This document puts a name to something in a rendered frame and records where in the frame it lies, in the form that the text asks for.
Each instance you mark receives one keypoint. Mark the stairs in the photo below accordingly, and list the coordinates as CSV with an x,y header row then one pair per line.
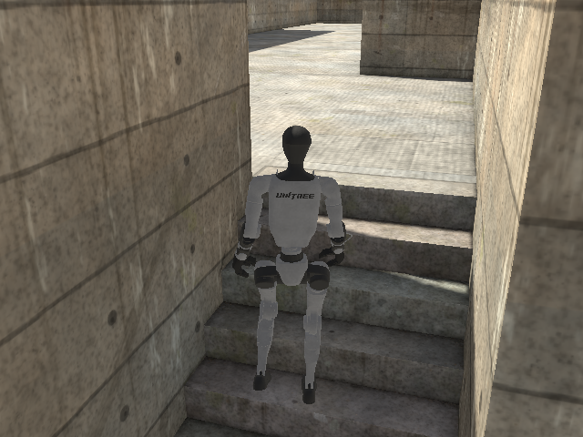
x,y
391,359

